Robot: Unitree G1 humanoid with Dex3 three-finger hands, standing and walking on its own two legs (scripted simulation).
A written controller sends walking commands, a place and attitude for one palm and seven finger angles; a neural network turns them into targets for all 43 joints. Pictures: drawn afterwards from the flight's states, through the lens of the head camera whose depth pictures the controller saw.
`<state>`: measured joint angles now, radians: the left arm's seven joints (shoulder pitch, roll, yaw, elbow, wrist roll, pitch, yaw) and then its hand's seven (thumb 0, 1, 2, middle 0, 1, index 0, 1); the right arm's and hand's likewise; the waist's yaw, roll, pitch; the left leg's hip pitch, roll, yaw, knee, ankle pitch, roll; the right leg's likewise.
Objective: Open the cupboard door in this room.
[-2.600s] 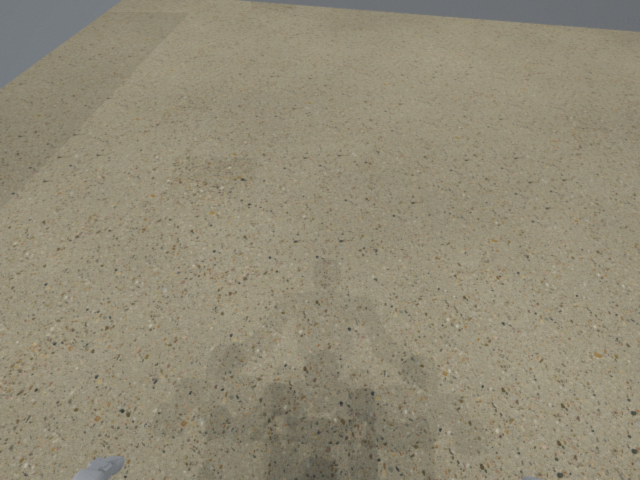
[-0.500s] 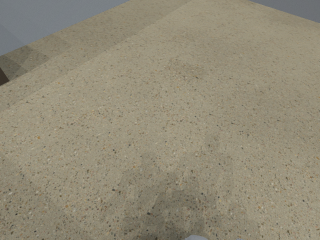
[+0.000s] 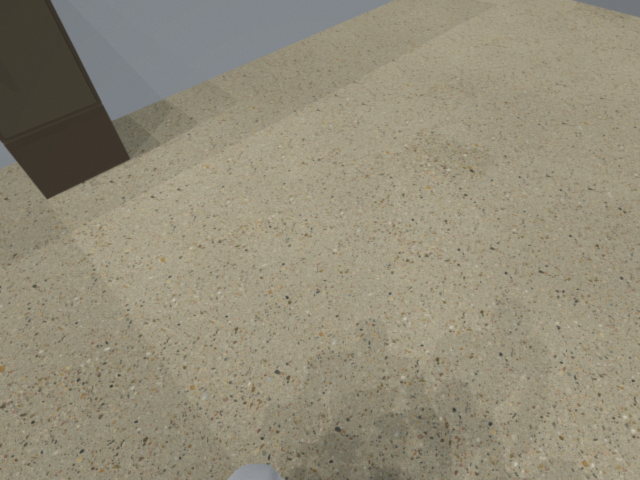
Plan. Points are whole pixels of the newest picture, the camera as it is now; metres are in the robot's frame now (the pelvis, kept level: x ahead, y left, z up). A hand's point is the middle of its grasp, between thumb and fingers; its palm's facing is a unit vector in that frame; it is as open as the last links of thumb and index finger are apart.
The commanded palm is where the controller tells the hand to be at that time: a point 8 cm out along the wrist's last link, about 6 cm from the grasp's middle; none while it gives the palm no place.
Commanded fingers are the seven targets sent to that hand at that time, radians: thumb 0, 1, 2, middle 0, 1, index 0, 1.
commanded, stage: turn or walk to find it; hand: left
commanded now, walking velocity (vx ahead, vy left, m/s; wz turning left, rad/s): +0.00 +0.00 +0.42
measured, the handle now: out of the picture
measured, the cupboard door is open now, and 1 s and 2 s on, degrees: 0 0 0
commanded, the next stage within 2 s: stand and wait in 0.42 s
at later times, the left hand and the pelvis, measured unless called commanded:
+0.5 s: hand out of the picture +0.02 +0.26 -0.16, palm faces +0.22 -0.94 -0.25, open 7.4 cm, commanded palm none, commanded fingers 0.00 0.90 0.90 -0.20 -0.30 -0.20 -0.30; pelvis -0.02 +0.04 +0.00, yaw +11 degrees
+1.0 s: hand out of the picture -0.09 +0.20 -0.18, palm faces +0.29 -0.94 -0.18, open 7.4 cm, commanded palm none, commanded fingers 0.00 0.90 0.90 -0.20 -0.30 -0.20 -0.30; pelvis -0.04 +0.03 +0.00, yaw +13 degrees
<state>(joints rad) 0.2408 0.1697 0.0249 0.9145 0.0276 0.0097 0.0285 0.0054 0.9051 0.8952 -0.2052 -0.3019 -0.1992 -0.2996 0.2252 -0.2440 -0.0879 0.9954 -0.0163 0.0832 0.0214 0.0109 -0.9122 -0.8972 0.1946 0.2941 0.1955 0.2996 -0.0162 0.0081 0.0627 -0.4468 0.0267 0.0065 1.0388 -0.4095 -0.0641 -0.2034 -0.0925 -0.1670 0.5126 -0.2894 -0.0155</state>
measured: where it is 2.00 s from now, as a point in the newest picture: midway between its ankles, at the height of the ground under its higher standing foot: outside the picture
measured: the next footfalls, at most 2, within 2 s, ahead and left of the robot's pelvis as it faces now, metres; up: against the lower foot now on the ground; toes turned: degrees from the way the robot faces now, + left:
left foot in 0.16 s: +0.02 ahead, +0.15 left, +0.00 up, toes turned +9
right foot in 0.58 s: +0.04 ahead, -0.09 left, +0.00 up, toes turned +8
